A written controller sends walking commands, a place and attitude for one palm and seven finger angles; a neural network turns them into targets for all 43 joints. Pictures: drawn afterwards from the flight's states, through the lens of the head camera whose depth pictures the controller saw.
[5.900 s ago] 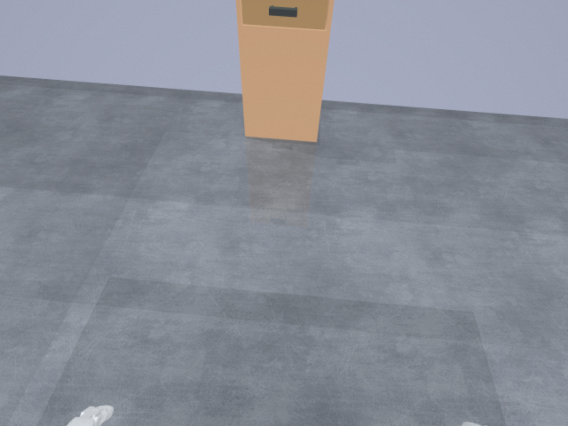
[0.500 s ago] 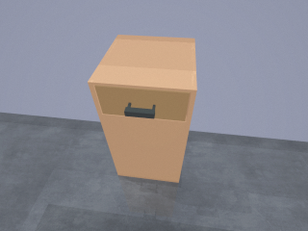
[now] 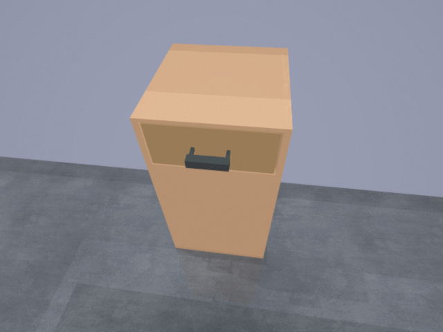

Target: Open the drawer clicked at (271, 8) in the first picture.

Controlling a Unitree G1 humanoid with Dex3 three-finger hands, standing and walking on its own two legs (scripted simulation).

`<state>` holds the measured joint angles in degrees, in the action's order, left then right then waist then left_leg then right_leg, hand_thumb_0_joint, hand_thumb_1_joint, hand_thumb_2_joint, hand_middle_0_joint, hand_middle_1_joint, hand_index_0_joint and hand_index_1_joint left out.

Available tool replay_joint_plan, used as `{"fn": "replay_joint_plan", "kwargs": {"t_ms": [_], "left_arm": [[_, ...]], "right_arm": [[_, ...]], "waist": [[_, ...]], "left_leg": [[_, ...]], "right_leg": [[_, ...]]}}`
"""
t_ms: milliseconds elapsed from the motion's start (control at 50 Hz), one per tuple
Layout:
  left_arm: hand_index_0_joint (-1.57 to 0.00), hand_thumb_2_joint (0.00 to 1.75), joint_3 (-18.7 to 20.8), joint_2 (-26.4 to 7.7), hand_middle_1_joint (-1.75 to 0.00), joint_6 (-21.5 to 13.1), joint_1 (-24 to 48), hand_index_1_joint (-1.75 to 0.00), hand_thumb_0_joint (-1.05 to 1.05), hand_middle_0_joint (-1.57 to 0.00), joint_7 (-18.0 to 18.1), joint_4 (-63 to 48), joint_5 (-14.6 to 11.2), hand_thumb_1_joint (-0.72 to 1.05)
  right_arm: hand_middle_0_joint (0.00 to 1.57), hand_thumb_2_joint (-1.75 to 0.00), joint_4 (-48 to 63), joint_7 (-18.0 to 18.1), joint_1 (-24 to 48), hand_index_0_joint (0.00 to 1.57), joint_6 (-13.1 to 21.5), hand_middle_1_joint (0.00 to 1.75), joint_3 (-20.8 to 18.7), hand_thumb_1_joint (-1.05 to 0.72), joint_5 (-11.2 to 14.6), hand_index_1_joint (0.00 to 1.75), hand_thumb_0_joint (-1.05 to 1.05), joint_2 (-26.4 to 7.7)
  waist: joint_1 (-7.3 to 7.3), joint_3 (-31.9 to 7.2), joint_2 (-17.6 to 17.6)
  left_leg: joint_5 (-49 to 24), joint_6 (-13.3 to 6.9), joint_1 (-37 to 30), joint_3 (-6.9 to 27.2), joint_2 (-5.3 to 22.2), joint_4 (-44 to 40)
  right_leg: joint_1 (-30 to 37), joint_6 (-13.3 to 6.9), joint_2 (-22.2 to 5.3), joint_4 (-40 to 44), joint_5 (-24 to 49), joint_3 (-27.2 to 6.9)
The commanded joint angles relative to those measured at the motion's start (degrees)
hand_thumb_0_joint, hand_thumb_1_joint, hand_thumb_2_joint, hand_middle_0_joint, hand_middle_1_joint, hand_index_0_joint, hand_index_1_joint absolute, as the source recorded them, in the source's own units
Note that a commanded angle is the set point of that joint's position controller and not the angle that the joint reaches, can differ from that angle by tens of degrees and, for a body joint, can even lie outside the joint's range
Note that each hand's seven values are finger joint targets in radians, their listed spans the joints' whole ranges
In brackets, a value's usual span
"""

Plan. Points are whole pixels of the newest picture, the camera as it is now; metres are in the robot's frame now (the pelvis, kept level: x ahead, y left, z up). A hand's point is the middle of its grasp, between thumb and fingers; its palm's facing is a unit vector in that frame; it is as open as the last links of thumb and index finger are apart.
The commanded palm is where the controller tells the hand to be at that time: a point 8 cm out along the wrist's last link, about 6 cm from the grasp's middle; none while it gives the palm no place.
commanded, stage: look again from close up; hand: left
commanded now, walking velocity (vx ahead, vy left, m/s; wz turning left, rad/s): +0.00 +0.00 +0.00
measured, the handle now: (208, 157) +0.56 +0.07 -0.07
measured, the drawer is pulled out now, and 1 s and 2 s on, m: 0.00 0.00 0.00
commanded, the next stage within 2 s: shuffle to correct the standing spot in 0.44 s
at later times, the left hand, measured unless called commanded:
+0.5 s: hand out of the picture +0.07 +0.16 -0.17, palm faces +0.02 -0.98 -0.22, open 7.3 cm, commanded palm none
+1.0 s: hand out of the picture +0.07 +0.15 -0.17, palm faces -0.01 -0.97 -0.23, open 7.3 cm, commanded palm none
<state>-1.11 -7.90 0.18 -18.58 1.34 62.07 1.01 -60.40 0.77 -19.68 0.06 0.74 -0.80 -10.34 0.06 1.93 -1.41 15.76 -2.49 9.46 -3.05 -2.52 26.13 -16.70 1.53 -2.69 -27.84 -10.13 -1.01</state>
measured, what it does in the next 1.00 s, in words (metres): stands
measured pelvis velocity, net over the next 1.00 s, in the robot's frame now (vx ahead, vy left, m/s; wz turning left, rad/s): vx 0.02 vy -0.04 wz -0.02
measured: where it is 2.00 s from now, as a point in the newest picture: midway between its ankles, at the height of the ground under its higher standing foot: outside the picture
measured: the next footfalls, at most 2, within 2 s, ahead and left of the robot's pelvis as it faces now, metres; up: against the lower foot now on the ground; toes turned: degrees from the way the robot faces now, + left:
none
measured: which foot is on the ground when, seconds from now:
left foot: down 0.00-1.00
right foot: down 0.00-1.00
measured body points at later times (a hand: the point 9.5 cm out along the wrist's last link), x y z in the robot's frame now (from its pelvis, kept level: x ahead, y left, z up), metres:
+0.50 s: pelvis +0.04 -0.02 +0.00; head +0.05 -0.03 +0.45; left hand +0.07 +0.21 -0.15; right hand +0.05 -0.24 -0.16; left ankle -0.02 +0.09 -0.74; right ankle +0.05 -0.14 -0.74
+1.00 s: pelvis +0.02 -0.04 -0.01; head +0.02 -0.05 +0.44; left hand +0.07 +0.20 -0.15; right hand +0.04 -0.26 -0.16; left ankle -0.01 +0.09 -0.74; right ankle +0.05 -0.14 -0.74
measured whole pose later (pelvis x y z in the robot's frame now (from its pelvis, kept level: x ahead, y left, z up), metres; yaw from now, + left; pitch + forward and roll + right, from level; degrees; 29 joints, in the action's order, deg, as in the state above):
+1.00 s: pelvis +0.02 -0.04 -0.01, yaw -1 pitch -2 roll +0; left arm 0.2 -9.5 0.9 -14.3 1.3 58.4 1.0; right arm -56.6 1.5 -18.0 -0.1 -0.6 -1.1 -10.1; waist 0.7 0.6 -1.6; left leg 19.8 0.5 9.5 -2.7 1.5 30.7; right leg -16.1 -1.7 1.4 -31.7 -14.2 0.4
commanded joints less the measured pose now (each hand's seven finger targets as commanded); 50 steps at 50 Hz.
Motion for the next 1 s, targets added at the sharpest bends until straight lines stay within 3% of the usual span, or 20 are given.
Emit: {"fn": "replay_joint_plan", "kwargs": {"t_ms": [0,120,320,520,620,660,680,700,720,740,760,780,800,820,860,880,900,940,980], "left_arm": [[-0.2,0.9,1.56,-6.19,-0.3,-1.61,-1.18,-0.3,0.0,-0.2,0.47,-1.48,-0.36,0.9],[-0.2,0.9,1.68,-5.82,-0.3,-1.76,-0.61,-0.3,0.0,-0.2,0.57,-0.47,-0.5,0.9],[-0.2,0.9,1.95,-6.13,-0.3,-2.01,0.39,-0.3,0.0,-0.2,0.72,-0.33,-0.54,0.9],[-0.2,0.9,2.13,-6.43,-0.3,-1.74,1.36,-0.3,0.0,-0.2,0.71,-0.95,-0.53,0.9],[-0.2,0.9,3.77,-7.32,-0.3,0.16,2.04,-0.3,0.0,-0.2,0.23,-3.11,-0.3,0.9],[-0.2,0.9,4.62,-7.35,-0.3,1.16,2.76,-0.3,0.0,-0.2,-0.28,-5.23,0.08,0.9],[-0.2,0.9,4.69,-6.55,-0.3,1.23,3.14,-0.3,0.0,-0.2,-0.37,-6.09,0.22,0.9],[-0.2,0.9,3.85,-7.66,-0.3,0.31,-1.92,-0.3,0.0,-0.2,1.86,-2.24,-0.46,0.9],[-0.2,0.9,4.29,-9.66,-0.3,-0.26,-3.36,-0.3,0.0,-0.2,1.24,-4.83,0.26,0.9],[-0.2,0.9,4.5,-10.24,-0.3,-0.71,-1.81,-0.3,0.0,-0.2,1.21,-4.97,0.4,0.9],[-0.2,0.9,4.59,-10.66,-0.3,-0.99,-1.18,-0.3,0.0,-0.2,1.27,-5.98,0.46,0.9],[-0.2,0.9,4.41,-10.69,-0.3,-1.2,0.35,-0.3,0.0,-0.2,1.21,-6.27,0.35,0.9],[-0.2,0.9,4.11,-10.46,-0.3,-1.16,2.32,-0.3,0.0,-0.2,1.14,-6.86,0.07,0.9],[-0.2,0.9,3.75,-9.34,-0.3,-1.06,3.75,-0.3,0.0,-0.2,0.97,-7.17,-0.26,0.9],[-0.2,0.9,3.18,-7.93,-0.3,-0.17,3.98,-0.3,0.0,-0.2,0.47,-7.25,-0.2,0.9],[-0.2,0.9,2.95,-7.41,-0.3,-0.08,3.32,-0.3,0.0,-0.2,0.3,-6.96,-0.09,0.9],[-0.2,0.9,2.73,-6.9,-0.3,-0.11,2.58,-0.3,0.0,-0.2,0.13,-6.47,-0.11,0.9],[-0.2,0.9,2.47,-7.2,-0.3,-0.33,2.09,-0.3,0.0,-0.2,-0.05,-5.87,-0.26,0.9],[-0.2,0.9,2.39,-8.1,-0.3,-0.59,2.5,-0.3,0.0,-0.2,-0.09,-5.78,-0.35,0.9]], "right_arm": [[0.2,-0.9,1.4,0.75,-1.79,0.2,1.74,0.3,-0.68,-0.9,0.17,0.3,0.0,-4.77],[0.2,-0.9,-0.54,1.17,-2.05,0.2,1.95,0.3,-0.59,-0.9,0.12,0.3,0.0,-3.69],[0.2,-0.9,-2.07,1.55,-1.84,0.2,2.12,0.3,-0.83,-0.9,0.08,0.3,0.0,-3.28],[0.2,-0.9,-2.72,1.63,-1.32,0.2,1.84,0.3,-0.83,-0.9,0.01,0.3,0.0,-3.35],[0.2,-0.9,-1.56,2.83,-0.63,0.2,0.97,0.3,-2.31,-0.9,-0.21,0.3,0.0,-5.62],[0.2,-0.9,-0.45,3.47,-0.17,0.2,0.28,0.3,-3.5,-0.9,-0.43,0.3,0.0,-7.45],[0.2,-0.9,-0.05,3.57,-0.3,0.2,0.28,0.3,-3.65,-0.9,-0.48,0.3,0.0,-7.61],[0.2,-0.9,3.27,2.76,4.23,0.2,1.07,0.3,-4.7,-0.9,0.9,0.3,0.0,-9.91],[0.2,-0.9,5.37,2.05,3.1,0.2,0.83,0.3,-3.92,-0.9,0.5,0.3,0.0,-5.88],[0.2,-0.9,5.92,1.9,1.1,0.2,0.89,0.3,-3.54,-0.9,0.5,0.3,0.0,-3.77],[0.2,-0.9,6.46,1.83,0.63,0.2,0.86,0.3,-2.99,-0.9,0.65,0.3,0.0,-2.1],[0.2,-0.9,6.45,1.64,-0.3,0.2,0.64,0.3,-2.78,-0.9,0.48,0.3,0.0,-1.14],[0.2,-0.9,5.7,1.48,-2.07,0.2,0.62,0.3,-2.62,-0.9,0.33,0.3,0.0,-1.32],[0.2,-0.9,5.27,1.35,-3.15,0.2,0.74,0.3,-2.54,-0.9,0.03,0.3,0.0,-2.02],[0.2,-0.9,6.13,1.08,-0.63,0.2,0.97,0.3,-2.3,-0.9,-0.47,0.3,0.0,-4.12],[0.2,-0.9,6.46,1.0,-0.27,0.2,0.99,0.3,-2.27,-0.9,-0.55,0.3,0.0,-4.66],[0.2,-0.9,6.76,1.08,0.52,0.2,0.93,0.3,-2.2,-0.9,-0.48,0.3,0.0,-5.29],[0.2,-0.9,6.97,1.02,0.53,0.2,0.87,0.3,-1.94,-0.9,-0.36,0.3,0.0,-5.58],[0.2,-0.9,6.38,0.82,-0.62,0.2,0.67,0.3,-1.65,-0.9,-0.39,0.3,0.0,-5.14]], "waist": [[0.06,1.82,1.89],[0.1,1.06,0.72],[0.28,-0.9,1.73],[0.27,0.65,1.55],[0.64,-0.44,-0.09],[0.81,0.05,-2.86],[0.9,0.04,-5.12],[-0.95,-4.13,-3.41],[-1.75,-5.89,6.02],[0.28,-7.85,9.23],[0.6,-9.16,7.51],[1.49,-8.97,4.23],[2.71,-7.59,2.24],[3.04,-4.77,-1.1],[1.15,2.97,-8.77],[0.39,4.38,-8.88],[-0.19,4.5,-6.23],[-0.2,3.95,-0.13],[0.5,4.42,1.54]], "left_leg": [[-0.35,-0.32,6.63,6.84,7.53,-8.07],[-5.9,0.06,4.25,5.38,7.67,-6.25],[-12.62,0.61,0.9,4.49,8.06,-4.65],[-10.56,0.87,0.92,4.62,8.23,-5.51],[-21.72,0.37,-2.22,4.58,11.73,-3.12],[-25.96,-1.37,-3.39,6.0,14.94,-2.99],[-27.39,-2.55,-3.12,7.12,16.26,-3.4],[-42.91,0.65,-2.48,2.78,18.12,9.99],[-17.68,1.83,4.25,0.84,10.42,12.23],[3.61,2.89,7.38,-0.82,6.3,13.08],[10.89,2.77,7.71,0.25,4.94,11.62],[10.16,2.39,5.1,-0.27,4.84,8.38],[5.11,2.05,1.75,0.66,5.05,3.9],[0.38,1.37,-0.11,2.45,6.84,1.2],[-2.99,-0.4,5.82,7.87,11.22,-4.63],[-2.57,-0.96,8.2,8.64,12.52,-6.51],[-1.03,-1.1,8.96,8.31,12.22,-6.87],[4.02,-0.57,9.11,6.85,9.92,-6.18],[5.91,0.0,7.76,5.45,7.81,-5.36]], "right_leg": [[4.86,-3.76,-2.59,3.17,1.07,-3.74],[6.01,-4.06,-2.88,2.64,7.05,-3.95],[8.13,-4.33,-3.25,1.7,15.52,-3.62],[8.07,-4.58,-3.01,2.8,13.24,-3.49],[3.56,-3.86,-1.1,-2.42,17.29,-2.42],[-1.25,-3.62,0.64,-7.18,13.19,-1.0],[-2.41,-3.57,1.49,-9.05,7.44,-0.61],[0.77,-3.48,-2.77,-2.58,10.87,-2.2],[6.04,-5.33,-3.99,1.0,17.02,-7.85],[9.44,-8.63,-9.39,2.8,23.62,-13.1],[10.56,-11.34,-10.54,2.53,25.96,-14.5],[8.61,-11.65,-10.17,2.74,21.23,-12.96],[4.8,-10.33,-8.32,2.4,13.15,-11.63],[0.49,-8.23,-5.16,1.63,5.51,-8.73],[-1.38,-5.06,0.51,-0.38,-3.26,-3.55],[0.06,-4.33,1.32,-1.29,-4.44,-1.37],[1.29,-4.14,1.44,-1.03,-3.53,-1.37],[2.77,-4.29,0.3,1.75,-3.65,-3.54],[1.19,-4.8,-0.79,5.02,-8.88,-6.42]]}}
